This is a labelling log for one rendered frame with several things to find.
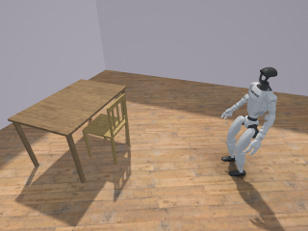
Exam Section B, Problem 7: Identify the robot left upper arm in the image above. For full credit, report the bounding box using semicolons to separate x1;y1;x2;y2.
265;91;277;121

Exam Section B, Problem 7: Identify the left robot foot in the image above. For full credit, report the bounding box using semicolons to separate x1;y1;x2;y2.
228;170;246;177

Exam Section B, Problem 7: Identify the right robot forearm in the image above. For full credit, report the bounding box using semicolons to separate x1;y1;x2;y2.
231;97;246;111

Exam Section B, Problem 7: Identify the robot right hand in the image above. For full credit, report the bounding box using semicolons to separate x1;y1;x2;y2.
221;108;234;119

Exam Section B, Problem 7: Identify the chair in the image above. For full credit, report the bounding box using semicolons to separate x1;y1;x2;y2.
82;93;131;165

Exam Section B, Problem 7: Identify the robot right upper arm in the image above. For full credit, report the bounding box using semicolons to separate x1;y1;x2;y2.
244;82;259;102

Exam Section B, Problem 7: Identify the left robot forearm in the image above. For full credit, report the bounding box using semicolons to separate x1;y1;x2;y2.
255;115;275;141

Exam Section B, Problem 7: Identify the table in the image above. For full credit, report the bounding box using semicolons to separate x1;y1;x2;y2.
8;79;128;184

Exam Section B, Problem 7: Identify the robot left hand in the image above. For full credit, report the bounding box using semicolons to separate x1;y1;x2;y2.
244;139;261;156

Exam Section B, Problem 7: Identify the robot left shin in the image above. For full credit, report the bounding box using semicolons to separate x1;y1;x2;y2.
234;152;245;173

